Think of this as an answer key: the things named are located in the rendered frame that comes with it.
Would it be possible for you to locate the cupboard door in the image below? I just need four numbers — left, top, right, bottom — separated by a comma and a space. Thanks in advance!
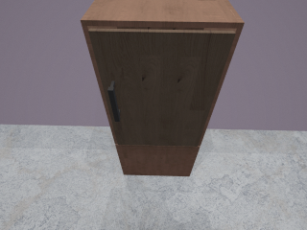
88, 28, 236, 147

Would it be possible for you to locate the handle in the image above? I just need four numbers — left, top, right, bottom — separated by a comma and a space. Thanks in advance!
107, 80, 121, 122

